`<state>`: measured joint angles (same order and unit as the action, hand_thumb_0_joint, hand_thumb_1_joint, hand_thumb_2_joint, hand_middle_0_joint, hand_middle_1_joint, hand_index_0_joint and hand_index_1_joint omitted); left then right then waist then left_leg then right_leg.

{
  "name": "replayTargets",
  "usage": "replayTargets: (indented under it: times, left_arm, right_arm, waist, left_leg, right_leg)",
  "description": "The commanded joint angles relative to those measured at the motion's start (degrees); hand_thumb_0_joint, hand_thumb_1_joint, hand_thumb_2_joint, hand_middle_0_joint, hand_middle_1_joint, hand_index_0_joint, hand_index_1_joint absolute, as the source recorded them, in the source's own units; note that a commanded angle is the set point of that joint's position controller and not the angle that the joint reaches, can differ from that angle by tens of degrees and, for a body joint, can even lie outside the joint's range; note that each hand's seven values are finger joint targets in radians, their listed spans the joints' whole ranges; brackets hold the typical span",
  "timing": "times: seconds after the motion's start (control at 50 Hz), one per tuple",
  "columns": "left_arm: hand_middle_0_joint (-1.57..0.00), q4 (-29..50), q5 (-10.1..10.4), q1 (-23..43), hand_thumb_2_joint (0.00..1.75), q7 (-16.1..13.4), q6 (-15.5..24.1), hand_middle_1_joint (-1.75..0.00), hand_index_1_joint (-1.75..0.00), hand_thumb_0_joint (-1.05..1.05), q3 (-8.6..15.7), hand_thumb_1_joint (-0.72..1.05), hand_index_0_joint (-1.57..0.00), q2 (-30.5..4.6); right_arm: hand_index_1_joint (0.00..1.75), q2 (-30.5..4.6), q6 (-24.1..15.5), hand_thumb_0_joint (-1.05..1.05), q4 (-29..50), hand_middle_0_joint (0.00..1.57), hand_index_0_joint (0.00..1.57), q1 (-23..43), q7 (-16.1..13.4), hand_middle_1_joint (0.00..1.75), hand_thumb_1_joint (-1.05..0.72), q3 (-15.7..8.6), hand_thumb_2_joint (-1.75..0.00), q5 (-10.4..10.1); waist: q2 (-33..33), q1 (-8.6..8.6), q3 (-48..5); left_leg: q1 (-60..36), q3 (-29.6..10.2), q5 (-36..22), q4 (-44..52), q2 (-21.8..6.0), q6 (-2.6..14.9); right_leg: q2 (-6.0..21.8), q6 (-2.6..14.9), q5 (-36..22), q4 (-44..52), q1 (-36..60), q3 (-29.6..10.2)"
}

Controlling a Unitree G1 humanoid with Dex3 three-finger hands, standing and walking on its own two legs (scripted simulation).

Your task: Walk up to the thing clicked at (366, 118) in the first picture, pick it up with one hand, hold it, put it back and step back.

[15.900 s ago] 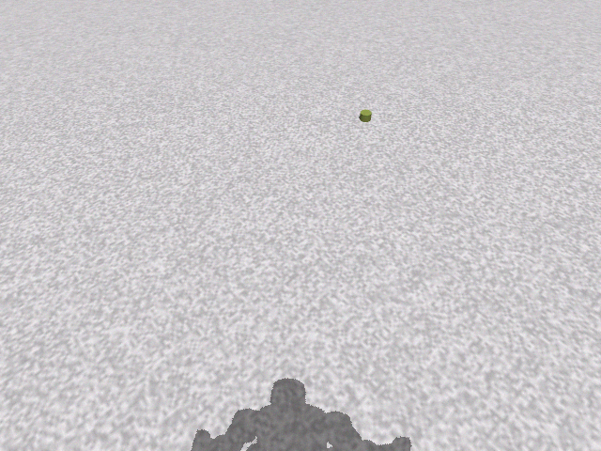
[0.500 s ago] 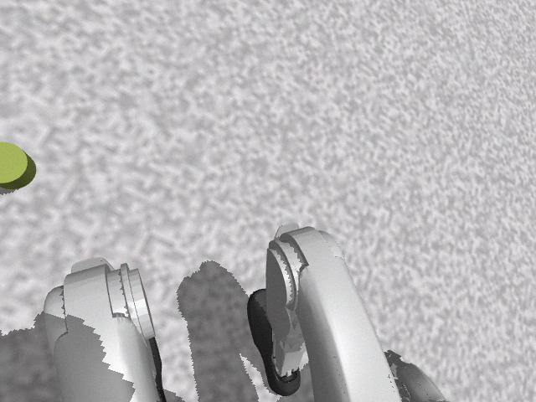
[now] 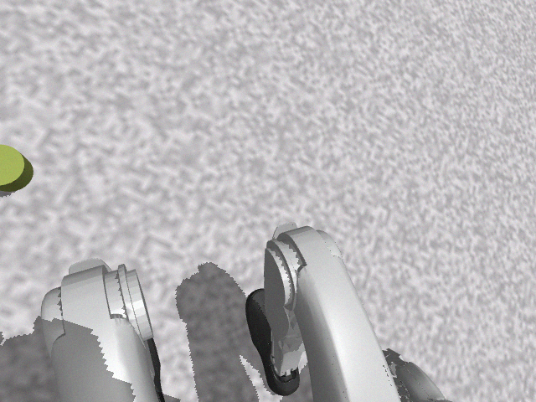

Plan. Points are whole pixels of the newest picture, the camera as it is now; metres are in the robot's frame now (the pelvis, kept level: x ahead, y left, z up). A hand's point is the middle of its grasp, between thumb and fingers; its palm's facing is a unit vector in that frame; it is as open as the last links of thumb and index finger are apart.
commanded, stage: rise first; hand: left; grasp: from above
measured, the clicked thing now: (4, 168) +0.48 +0.35 -0.29
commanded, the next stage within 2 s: none
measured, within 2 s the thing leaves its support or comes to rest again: neither
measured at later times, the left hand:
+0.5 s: hand out of the picture +0.43 +0.38 -0.18, palm faces -0.44 -0.13 -0.89, open 13.8 cm
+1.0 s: hand out of the picture +0.44 +0.38 -0.18, palm faces -0.44 -0.14 -0.89, open 13.6 cm
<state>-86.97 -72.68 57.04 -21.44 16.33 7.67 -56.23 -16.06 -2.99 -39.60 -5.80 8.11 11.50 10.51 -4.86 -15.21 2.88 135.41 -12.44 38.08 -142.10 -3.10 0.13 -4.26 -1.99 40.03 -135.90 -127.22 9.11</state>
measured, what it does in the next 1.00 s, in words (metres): stands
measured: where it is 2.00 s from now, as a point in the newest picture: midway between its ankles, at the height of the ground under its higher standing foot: (215, 377)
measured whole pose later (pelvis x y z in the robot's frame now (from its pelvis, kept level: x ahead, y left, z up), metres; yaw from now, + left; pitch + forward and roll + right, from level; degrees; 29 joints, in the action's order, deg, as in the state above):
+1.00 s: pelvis +0.00 +0.00 +0.00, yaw +0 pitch +30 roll -12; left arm -86.0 -71.9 56.5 -21.1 16.2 7.8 -55.9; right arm -16.4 -3.8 -39.2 -5.8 8.7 11.5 10.5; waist -4.5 -15.1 3.1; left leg 135.6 -12.5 38.2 -142.1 -2.9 0.0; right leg -4.2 -1.9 40.1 -135.9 -127.4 9.2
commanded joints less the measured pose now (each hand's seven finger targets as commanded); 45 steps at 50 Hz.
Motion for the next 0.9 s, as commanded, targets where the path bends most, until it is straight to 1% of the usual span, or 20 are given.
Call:
replayTargets:
  times: [0.0, 0.06, 0.1, 0.14, 0.18, 0.24, 0.32, 0.36, 0.4, 0.42, 0.44, 0.54, 0.58, 0.62, 0.66, 0.7, 0.76, 0.82, 0.84, 0.88]
  left_arm:
    - [-0.11, 8.79, 0.99, 15.32, 0.98, -2.51, -0.28, -0.98, -0.98, 0.00, 2.67, -0.51, -0.11, -17.40]
    - [-0.09, 9.47, 0.74, 14.81, 0.98, -2.39, -0.39, -1.01, -1.01, 0.00, 1.97, -0.53, -0.09, -16.68]
    - [-0.09, 9.49, 1.07, 14.58, 0.98, -2.46, -0.68, -1.00, -1.00, 0.00, 2.10, -0.52, -0.09, -16.31]
    - [-0.09, 8.49, 1.48, 14.30, 0.99, -2.21, -0.80, -1.00, -1.00, 0.00, 1.24, -0.52, -0.09, -14.58]
    - [-0.10, 6.87, 1.49, 13.52, 0.98, -1.94, -0.93, -0.99, -0.99, 0.00, 0.53, -0.51, -0.10, -14.04]
    - [-0.12, 9.23, 1.24, 14.41, 0.97, -2.01, -0.73, -0.98, -0.98, 0.00, 2.10, -0.50, -0.12, -16.99]
    - [-0.13, 8.44, 1.62, 14.64, 0.96, -1.94, -0.56, -0.96, -0.96, 0.00, 1.32, -0.49, -0.12, -15.03]
    - [-0.13, 9.52, 1.42, 14.91, 0.95, -2.10, -0.37, -0.96, -0.97, 0.00, 2.01, -0.48, -0.13, -16.85]
    - [-0.13, 9.60, 1.19, 13.97, 0.96, -2.13, -0.39, -0.96, -0.96, 0.00, 2.39, -0.48, -0.13, -17.05]
    - [-0.13, 9.24, 1.36, 14.73, 0.96, -2.16, -0.34, -0.95, -0.96, 0.00, 2.00, -0.48, -0.13, -15.94]
    - [-0.13, 8.86, 1.43, 14.23, 0.95, -2.03, -0.47, -0.96, -0.96, 0.00, 1.03, -0.49, -0.13, -14.58]
    - [-0.15, 8.71, 0.71, 14.12, 0.95, -2.09, -0.65, -0.93, -0.94, 0.00, 1.41, -0.47, -0.15, -15.71]
    - [-0.15, 10.35, 1.14, 15.17, 0.95, -2.24, -0.51, -0.93, -0.94, 0.00, 1.87, -0.46, -0.15, -16.30]
    - [-0.15, 8.68, 0.82, 13.38, 0.95, -1.96, -0.83, -0.94, -0.94, 0.00, 1.07, -0.48, -0.14, -14.80]
    - [-0.15, 9.50, 1.54, 14.70, 0.94, -2.04, -0.73, -0.93, -0.93, 0.00, 1.57, -0.46, -0.15, -14.65]
    - [-0.15, 9.32, 1.39, 15.14, 0.95, -1.67, -0.75, -0.93, -0.94, 0.00, 0.78, -0.47, -0.14, -14.09]
    - [-0.15, 9.51, 1.78, 14.68, 0.93, -1.70, -0.52, -0.94, -0.94, 0.00, 1.20, -0.46, -0.15, -15.20]
    - [-0.16, 9.39, 1.45, 15.04, 0.93, -1.64, -0.48, -0.94, -0.94, 0.00, 1.62, -0.45, -0.16, -15.82]
    - [-0.16, 9.98, 1.89, 14.94, 0.93, -1.79, -0.40, -0.93, -0.93, 0.00, 1.83, -0.45, -0.16, -15.49]
    - [-0.15, 8.44, 2.10, 15.10, 0.93, -1.62, -0.39, -0.94, -0.94, 0.00, 0.79, -0.45, -0.15, -14.15]
  right_arm:
    - [0.30, -16.68, 0.02, 0.00, 0.21, 0.20, 0.20, -10.57, -0.71, 0.30, -0.89, -4.62, -0.90, 0.14]
    - [0.30, -16.37, 0.03, 0.00, 0.39, 0.20, 0.20, -10.40, -0.68, 0.30, -0.90, -4.64, -0.90, 0.23]
    - [0.30, -16.30, 0.03, 0.00, 0.20, 0.20, 0.20, -10.69, -0.71, 0.30, -0.89, -4.99, -0.90, 0.05]
    - [0.30, -16.37, -0.12, 0.00, 0.13, 0.20, 0.20, -11.04, -0.60, 0.30, -0.89, -4.93, -0.90, 0.35]
    - [0.30, -16.30, -0.33, 0.00, -0.18, 0.20, 0.20, -11.01, -0.58, 0.30, -0.89, -5.11, -0.90, -0.02]
    - [0.30, -16.41, -0.45, 0.00, -0.03, 0.20, 0.20, -11.02, -0.54, 0.30, -0.90, -4.84, -0.90, 0.04]
    - [0.30, -16.26, -0.61, 0.00, 0.06, 0.20, 0.20, -11.25, -0.35, 0.30, -0.89, -4.83, -0.90, 0.14]
    - [0.30, -16.43, -0.69, 0.00, 0.06, 0.20, 0.20, -11.03, -0.41, 0.30, -0.89, -4.75, -0.90, 0.09]
    - [0.30, -16.44, -0.62, 0.00, 0.05, 0.20, 0.20, -10.66, -0.28, 0.30, -0.89, -4.90, -0.90, 0.10]
    - [0.30, -16.48, -0.69, 0.00, 0.24, 0.20, 0.20, -11.08, -0.19, 0.30, -0.89, -4.80, -0.90, 0.25]
    - [0.30, -16.29, -0.72, 0.00, 0.09, 0.20, 0.20, -10.78, -0.20, 0.30, -0.89, -4.96, -0.90, 0.00]
    - [0.30, -16.60, -0.84, 0.00, 0.18, 0.20, 0.20, -10.86, -0.21, 0.30, -0.89, -5.20, -0.90, 0.00]
    - [0.30, -16.56, -0.80, 0.00, 0.20, 0.20, 0.20, -10.76, -0.19, 0.30, -0.89, -5.07, -0.90, -0.11]
    - [0.30, -16.29, -0.77, 0.00, 0.08, 0.20, 0.20, -10.88, -0.16, 0.30, -0.89, -5.12, -0.90, -0.04]
    - [0.30, -16.48, -0.75, 0.00, 0.05, 0.20, 0.20, -11.26, -0.22, 0.30, -0.89, -5.48, -0.89, -0.15]
    - [0.30, -16.56, -0.92, 0.00, -0.12, 0.20, 0.20, -11.68, -0.06, 0.30, -0.89, -5.29, -0.90, 0.03]
    - [0.30, -16.38, -0.65, 0.00, 0.03, 0.20, 0.20, -11.32, -0.01, 0.30, -0.89, -5.13, -0.89, -0.26]
    - [0.30, -16.23, -0.58, 0.00, 0.11, 0.20, 0.20, -11.48, 0.05, 0.30, -0.89, -4.86, -0.90, 0.10]
    - [0.30, -16.36, -0.44, 0.00, 0.05, 0.20, 0.20, -11.34, 0.00, 0.30, -0.89, -5.05, -0.89, -0.05]
    - [0.30, -16.42, -0.68, 0.00, 0.17, 0.20, 0.20, -11.38, 0.13, 0.30, -0.89, -4.86, -0.89, 0.03]
  waist:
    - [26.05, 0.63, -37.92]
    - [27.43, 0.55, -38.70]
    - [25.70, 0.70, -39.29]
    - [25.20, -0.39, -37.54]
    - [24.46, -0.19, -36.07]
    - [26.55, 0.64, -38.29]
    - [24.26, -0.70, -37.08]
    - [25.53, 0.21, -37.15]
    - [26.26, 0.88, -38.73]
    - [25.63, -0.22, -37.71]
    - [25.85, 0.03, -37.18]
    - [26.31, 0.24, -37.09]
    - [27.19, 0.50, -38.18]
    - [26.60, 0.34, -37.02]
    - [25.75, -0.05, -37.67]
    - [26.12, -0.66, -36.89]
    - [25.24, 0.32, -38.99]
    - [25.36, 0.01, -38.51]
    - [25.48, 0.57, -38.88]
    - [24.20, -0.88, -36.97]
  left_leg:
    - [-31.55, 5.39, -9.24, 14.15, 0.33, 0.85]
    - [-31.40, 5.64, -9.62, 13.97, 0.27, 0.89]
    - [-31.40, 5.60, -10.20, 13.44, 0.22, 1.06]
    - [-30.59, 5.48, -9.71, 13.47, 0.19, 1.05]
    - [-30.26, 5.34, -8.87, 13.68, 0.25, 1.04]
    - [-31.71, 5.51, -10.15, 13.70, 0.28, 0.83]
    - [-30.03, 5.41, -9.44, 13.23, 0.25, 1.12]
    - [-29.86, 5.65, -8.79, 13.56, 0.32, 0.96]
    - [-31.11, 5.44, -9.48, 13.44, 0.08, 0.79]
    - [-30.90, 5.24, -9.21, 13.62, 0.30, 0.86]
    - [-31.56, 5.15, -9.11, 13.78, 0.17, 0.82]
    - [-31.85, 5.13, -9.04, 13.84, 0.22, 0.74]
    - [-31.78, 5.23, -9.25, 13.87, 0.25, 0.68]
    - [-31.56, 5.59, -9.63, 13.70, 0.26, 0.81]
    - [-31.53, 5.33, -9.39, 13.88, 0.35, 0.84]
    - [-31.74, 5.17, -9.97, 14.02, 0.34, 0.74]
    - [-31.63, 5.33, -10.94, 13.47, 0.29, 0.99]
    - [-30.84, 5.64, -10.75, 13.27, 0.32, 1.08]
    - [-31.23, 5.71, -10.83, 13.55, 0.37, 1.02]
    - [-30.15, 5.39, -10.15, 13.26, 0.28, 1.13]
  right_leg:
    - [-1.52, 3.55, -13.04, 12.73, 15.75, 4.00]
    - [-1.77, 3.60, -13.67, 12.87, 16.24, 3.69]
    - [-1.79, 3.43, -14.24, 12.90, 16.08, 3.68]
    - [-1.69, 3.28, -14.00, 13.22, 15.88, 3.94]
    - [-1.67, 3.47, -13.22, 12.96, 14.60, 3.87]
    - [-1.57, 3.52, -14.04, 12.68, 16.45, 3.60]
    - [-1.67, 3.27, -13.85, 13.26, 16.24, 3.73]
    - [-1.61, 3.40, -13.13, 13.34, 16.59, 3.54]
    - [-1.73, 3.62, -13.39, 12.60, 16.44, 3.58]
    - [-1.59, 3.53, -13.20, 12.59, 15.72, 4.08]
    - [-1.61, 3.59, -13.08, 12.62, 14.95, 4.02]
    - [-1.53, 3.62, -13.10, 12.41, 14.32, 4.06]
    - [-1.46, 3.65, -13.26, 12.38, 14.78, 4.06]
    - [-1.59, 3.52, -13.66, 12.79, 15.13, 3.80]
    - [-1.43, 3.44, -13.39, 12.77, 14.70, 4.12]
    - [-1.35, 3.46, -13.94, 12.66, 14.88, 4.14]
    - [-1.49, 3.39, -14.78, 12.93, 16.30, 3.79]
    - [-1.57, 3.25, -14.78, 13.20, 17.16, 3.59]
    - [-1.49, 3.32, -14.73, 13.19, 16.98, 3.61]
    - [-1.52, 3.26, -14.33, 13.22, 16.17, 3.86]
